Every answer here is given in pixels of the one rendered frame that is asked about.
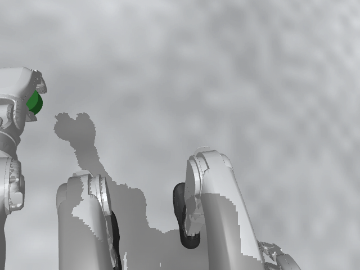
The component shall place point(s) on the left robot hand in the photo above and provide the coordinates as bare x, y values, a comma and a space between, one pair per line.
21, 82

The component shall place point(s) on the right robot hand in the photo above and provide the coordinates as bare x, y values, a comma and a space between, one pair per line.
284, 261

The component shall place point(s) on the tin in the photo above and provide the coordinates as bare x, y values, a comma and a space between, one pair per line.
35, 103

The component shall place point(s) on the left robot arm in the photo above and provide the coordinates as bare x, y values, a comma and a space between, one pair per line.
12, 184

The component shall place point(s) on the right robot foot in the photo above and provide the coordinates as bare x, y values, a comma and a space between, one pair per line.
190, 242

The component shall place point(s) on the left robot foot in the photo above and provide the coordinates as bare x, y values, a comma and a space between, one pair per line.
115, 244

